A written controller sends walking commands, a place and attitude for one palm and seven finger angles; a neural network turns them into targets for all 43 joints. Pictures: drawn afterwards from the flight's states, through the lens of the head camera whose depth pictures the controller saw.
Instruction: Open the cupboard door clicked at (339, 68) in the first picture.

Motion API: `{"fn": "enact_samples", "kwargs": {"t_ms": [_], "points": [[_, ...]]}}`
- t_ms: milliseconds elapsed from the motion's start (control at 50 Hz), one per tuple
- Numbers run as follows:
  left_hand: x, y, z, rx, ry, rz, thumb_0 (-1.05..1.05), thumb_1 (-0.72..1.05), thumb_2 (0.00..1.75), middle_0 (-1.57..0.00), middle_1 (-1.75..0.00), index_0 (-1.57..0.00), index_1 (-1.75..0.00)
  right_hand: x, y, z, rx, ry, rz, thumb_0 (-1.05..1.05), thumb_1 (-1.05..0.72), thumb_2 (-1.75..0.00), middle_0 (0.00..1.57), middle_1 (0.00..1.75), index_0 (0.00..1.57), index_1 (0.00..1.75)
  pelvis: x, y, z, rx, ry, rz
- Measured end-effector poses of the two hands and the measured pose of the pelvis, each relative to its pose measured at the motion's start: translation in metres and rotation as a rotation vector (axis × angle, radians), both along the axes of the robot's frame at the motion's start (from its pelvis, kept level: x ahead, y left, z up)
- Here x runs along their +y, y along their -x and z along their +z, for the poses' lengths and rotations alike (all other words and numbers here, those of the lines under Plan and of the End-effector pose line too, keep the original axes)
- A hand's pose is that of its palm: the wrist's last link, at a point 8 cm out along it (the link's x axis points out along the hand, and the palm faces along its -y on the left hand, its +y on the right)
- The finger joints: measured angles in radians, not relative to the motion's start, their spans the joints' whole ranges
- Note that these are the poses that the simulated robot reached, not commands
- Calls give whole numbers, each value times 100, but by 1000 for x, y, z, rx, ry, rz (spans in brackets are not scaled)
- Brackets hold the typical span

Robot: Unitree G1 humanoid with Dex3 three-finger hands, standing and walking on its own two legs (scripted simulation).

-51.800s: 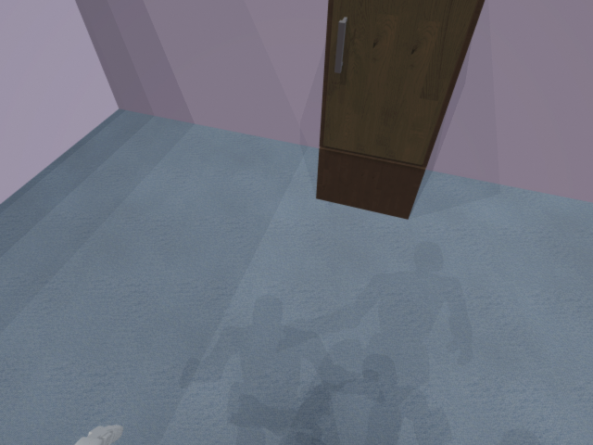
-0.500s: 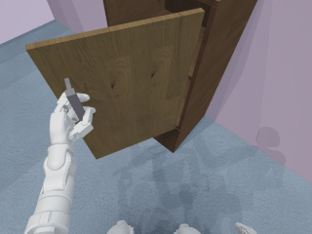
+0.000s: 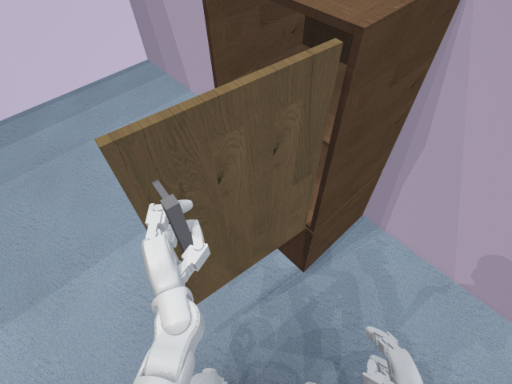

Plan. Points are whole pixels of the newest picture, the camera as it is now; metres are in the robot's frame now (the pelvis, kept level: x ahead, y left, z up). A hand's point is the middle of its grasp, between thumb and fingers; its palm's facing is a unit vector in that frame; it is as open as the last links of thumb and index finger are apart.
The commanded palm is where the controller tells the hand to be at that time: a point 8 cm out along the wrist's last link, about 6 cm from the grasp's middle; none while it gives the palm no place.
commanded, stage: open thumb and fingers to let go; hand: left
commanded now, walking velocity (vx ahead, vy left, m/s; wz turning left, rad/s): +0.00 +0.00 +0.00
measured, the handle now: (175, 222) +0.35 +0.15 +0.05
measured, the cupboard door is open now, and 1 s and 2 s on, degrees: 84 84 86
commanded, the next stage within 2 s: slide the hand sideways off the handle in 0.76 s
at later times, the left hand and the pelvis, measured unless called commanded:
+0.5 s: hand (198, 242) +0.32 +0.11 +0.05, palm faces +0.38 -0.93 +0.01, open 13.1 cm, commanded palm +0.28 +0.16 +0.05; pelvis -0.01 +0.01 +0.00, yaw -1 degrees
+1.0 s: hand (192, 260) +0.29 +0.11 +0.04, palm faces +0.00 -1.00 -0.09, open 15.5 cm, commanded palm +0.27 +0.15 +0.05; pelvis -0.02 +0.04 +0.00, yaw +0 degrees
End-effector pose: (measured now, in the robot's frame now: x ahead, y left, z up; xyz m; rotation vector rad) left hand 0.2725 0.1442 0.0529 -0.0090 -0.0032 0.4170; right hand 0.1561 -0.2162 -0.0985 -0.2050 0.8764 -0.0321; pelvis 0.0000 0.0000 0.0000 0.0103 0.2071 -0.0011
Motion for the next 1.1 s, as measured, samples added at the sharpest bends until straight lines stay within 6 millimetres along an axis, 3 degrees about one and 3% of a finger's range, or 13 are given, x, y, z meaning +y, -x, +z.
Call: {"fn": "enact_samples", "kwargs": {"t_ms": [120, 260, 420, 540, 660, 900, 1020, 1100], "points": [[1, -1, -1, 8, -26, -11, 1, 64, 78, -37, -132, -36, -132, -20, 26, -11, 68, 24, -39, 1, -91, -90, 20, 30, 20, 30, -5, 4, 0, 1, -9, 1], [2, -3, -2, 6, -10, -20, 1, 32, 65, -35, -129, -36, -129, -27, 44, -12, 91, 37, -70, 1, -91, -90, 20, 30, 20, 30, -4, 7, 2, -1, -10, -4], [4, -6, -3, -9, -2, -28, 1, -17, 44, -32, -123, -33, -123, -16, 41, -8, 62, 30, -67, 1, -91, -90, 20, 30, 20, 30, 5, 10, 1, 0, -4, -11], [6, -8, -4, -12, 2, -38, 0, -39, 34, -30, -112, -30, -112, 1, 31, -5, 30, 20, -45, 1, -91, -90, 20, 30, 20, 30, 14, 12, -1, 2, 6, -13], [5, -10, -4, -16, 3, -56, 0, -47, 31, -28, -91, -27, -91, 17, 22, -3, 13, 13, -27, 1, -91, -90, 20, 30, 20, 30, 23, 13, -2, 3, 14, -14], [9, -5, -4, -14, -17, -93, -1, -50, 30, -40, -67, -40, -65, 36, 23, -4, 19, 10, -3, 1, -91, -90, 21, 30, 20, 30, 37, 18, -4, -1, 29, -7], [24, 3, -4, -20, -105, -479, -1, -50, 30, -29, -49, -23, -48, 36, 35, -1, 9, 11, -37, 1, -91, -90, 21, 30, 20, 30, 42, 21, -4, -17, 36, -1], [23, 9, -4, -4, -12, -568, -1, -51, 30, -22, -40, -18, -39, 34, 41, 3, -19, 11, -62, 1, -91, -90, 21, 30, 20, 30, 47, 23, -2, -32, 38, -6]]}}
